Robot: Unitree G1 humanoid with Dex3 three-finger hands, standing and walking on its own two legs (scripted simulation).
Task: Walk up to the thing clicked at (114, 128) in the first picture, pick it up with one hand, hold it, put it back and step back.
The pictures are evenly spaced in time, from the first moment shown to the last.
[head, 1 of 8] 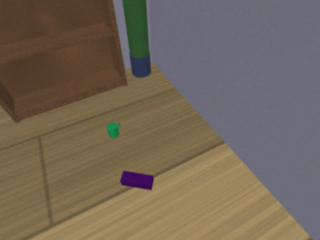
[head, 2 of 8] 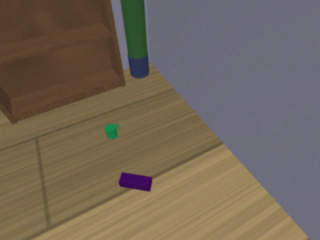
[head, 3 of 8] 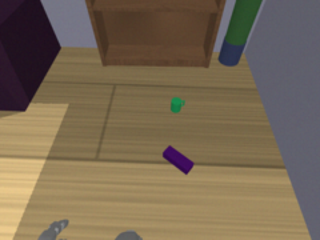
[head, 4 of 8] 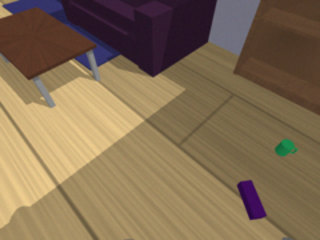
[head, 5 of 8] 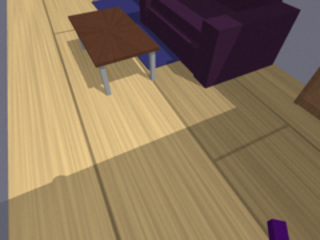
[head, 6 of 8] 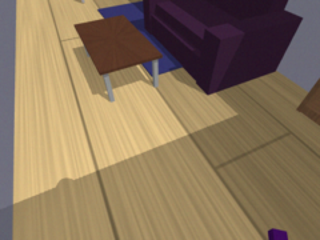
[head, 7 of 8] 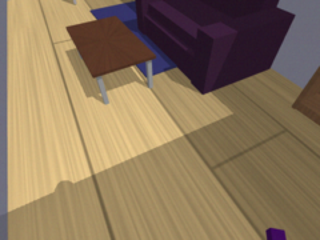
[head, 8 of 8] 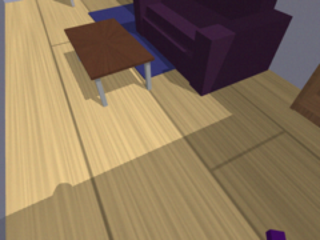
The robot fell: no
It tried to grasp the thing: no
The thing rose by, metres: 0.00
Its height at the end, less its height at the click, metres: +0.00
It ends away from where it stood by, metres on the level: 0.00
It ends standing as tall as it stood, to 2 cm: yes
